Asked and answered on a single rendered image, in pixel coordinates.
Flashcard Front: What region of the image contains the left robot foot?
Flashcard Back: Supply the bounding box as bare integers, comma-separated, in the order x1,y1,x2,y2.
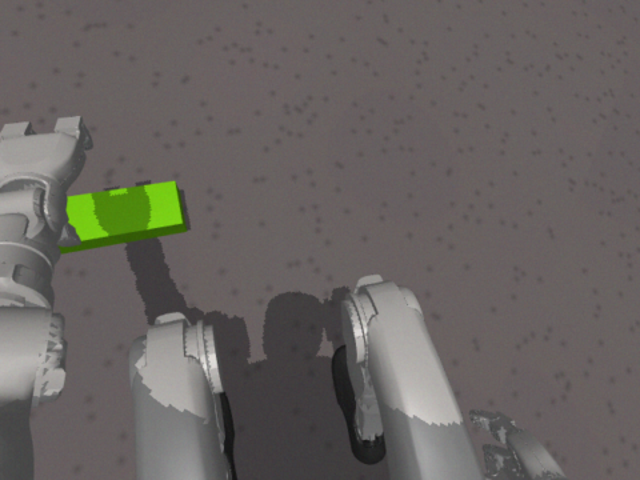
220,391,237,480

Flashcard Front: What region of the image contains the left robot arm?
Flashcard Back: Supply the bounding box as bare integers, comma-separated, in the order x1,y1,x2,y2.
0,172,67,480

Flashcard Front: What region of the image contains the right robot foot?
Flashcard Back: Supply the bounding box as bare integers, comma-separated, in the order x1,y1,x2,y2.
332,345,386,465

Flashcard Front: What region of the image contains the left robot hand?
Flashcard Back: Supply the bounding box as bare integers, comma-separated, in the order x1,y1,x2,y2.
0,116,93,247

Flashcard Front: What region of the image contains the right robot hand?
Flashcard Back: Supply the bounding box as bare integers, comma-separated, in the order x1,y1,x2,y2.
469,410,567,480

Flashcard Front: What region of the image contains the carton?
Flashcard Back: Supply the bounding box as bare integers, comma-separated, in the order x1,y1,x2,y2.
58,181,187,254

